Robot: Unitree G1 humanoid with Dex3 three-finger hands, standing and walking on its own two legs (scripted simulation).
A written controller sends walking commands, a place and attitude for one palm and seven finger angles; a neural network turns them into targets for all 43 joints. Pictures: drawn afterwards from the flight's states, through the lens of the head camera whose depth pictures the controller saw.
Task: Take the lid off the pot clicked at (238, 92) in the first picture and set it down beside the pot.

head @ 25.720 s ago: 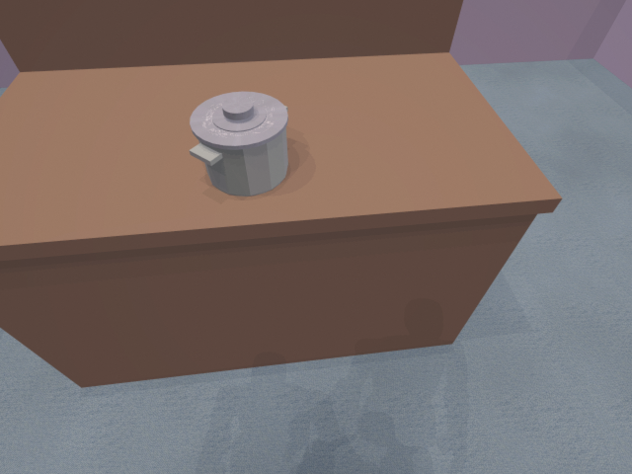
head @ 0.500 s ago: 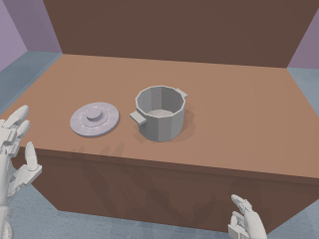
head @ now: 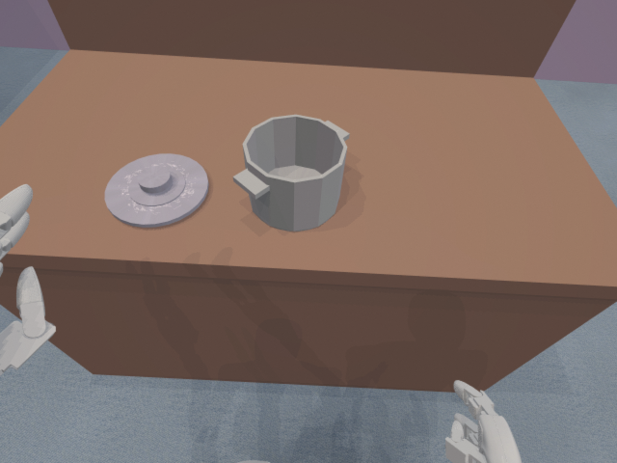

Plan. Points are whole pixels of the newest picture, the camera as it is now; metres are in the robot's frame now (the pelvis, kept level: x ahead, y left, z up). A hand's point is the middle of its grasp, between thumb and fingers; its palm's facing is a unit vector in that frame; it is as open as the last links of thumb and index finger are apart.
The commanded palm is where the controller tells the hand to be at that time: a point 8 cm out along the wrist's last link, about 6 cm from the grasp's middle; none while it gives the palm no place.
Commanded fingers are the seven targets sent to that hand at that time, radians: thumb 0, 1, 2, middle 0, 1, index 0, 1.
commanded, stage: step back with the hand held close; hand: left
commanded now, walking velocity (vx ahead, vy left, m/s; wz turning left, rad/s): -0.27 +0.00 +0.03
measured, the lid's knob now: (154, 179) +0.54 +0.30 +0.00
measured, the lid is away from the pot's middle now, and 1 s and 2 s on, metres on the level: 0.24 0.24 0.24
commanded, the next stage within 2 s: stop stepping back and stand still in 1.26 s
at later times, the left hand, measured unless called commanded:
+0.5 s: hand (46, 381) +0.16 +0.22 +0.18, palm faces +0.34 -0.81 -0.48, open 7.4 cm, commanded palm +0.09 +0.27 +0.19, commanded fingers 0.00 0.90 0.90 -0.20 -0.30 -0.20 -0.30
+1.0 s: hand (34, 457) +0.11 +0.20 +0.18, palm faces +0.27 -0.85 -0.45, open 7.4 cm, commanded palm +0.03 +0.25 +0.19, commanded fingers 0.00 0.90 0.90 -0.20 -0.30 -0.20 -0.30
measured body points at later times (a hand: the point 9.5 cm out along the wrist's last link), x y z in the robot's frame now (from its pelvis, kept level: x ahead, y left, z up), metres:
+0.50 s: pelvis -0.04 -0.01 -0.01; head -0.01 +0.01 +0.44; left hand +0.13 +0.26 +0.20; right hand +0.13 -0.25 -0.08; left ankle +0.02 +0.06 -0.73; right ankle +0.03 -0.14 -0.73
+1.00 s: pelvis -0.10 -0.02 +0.00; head -0.06 +0.01 +0.45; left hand +0.09 +0.24 +0.21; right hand +0.09 -0.24 -0.07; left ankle +0.02 +0.06 -0.72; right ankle -0.09 -0.17 -0.73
